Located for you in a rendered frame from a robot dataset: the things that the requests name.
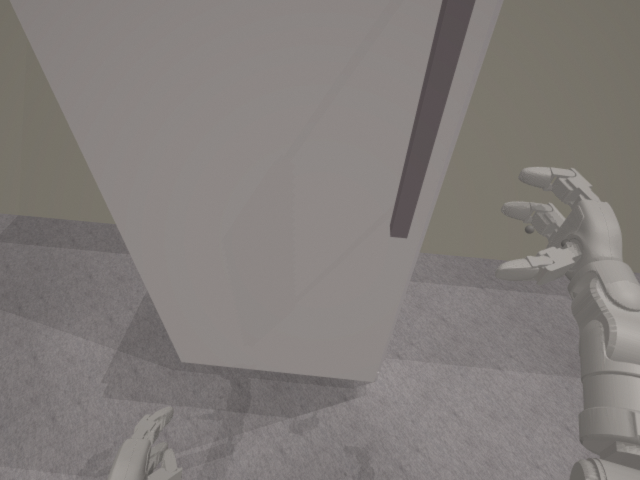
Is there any left robot hand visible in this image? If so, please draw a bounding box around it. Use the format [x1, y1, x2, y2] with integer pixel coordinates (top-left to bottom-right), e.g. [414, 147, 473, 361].
[107, 406, 182, 480]

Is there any robot right forearm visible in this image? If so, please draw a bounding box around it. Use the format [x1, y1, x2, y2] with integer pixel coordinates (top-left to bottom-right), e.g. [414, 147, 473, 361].
[567, 260, 640, 470]

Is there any right robot hand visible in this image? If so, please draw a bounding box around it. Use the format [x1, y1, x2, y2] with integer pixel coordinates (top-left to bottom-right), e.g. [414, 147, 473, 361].
[495, 167, 623, 285]

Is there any robot right upper arm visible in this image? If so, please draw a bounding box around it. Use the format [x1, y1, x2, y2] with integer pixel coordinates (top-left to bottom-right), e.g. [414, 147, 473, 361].
[569, 458, 640, 480]

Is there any fridge door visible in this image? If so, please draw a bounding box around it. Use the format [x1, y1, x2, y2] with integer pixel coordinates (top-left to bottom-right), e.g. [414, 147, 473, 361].
[10, 0, 497, 382]

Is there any handle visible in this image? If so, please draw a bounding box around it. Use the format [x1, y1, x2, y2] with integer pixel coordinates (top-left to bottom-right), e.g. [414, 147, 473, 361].
[390, 0, 475, 238]

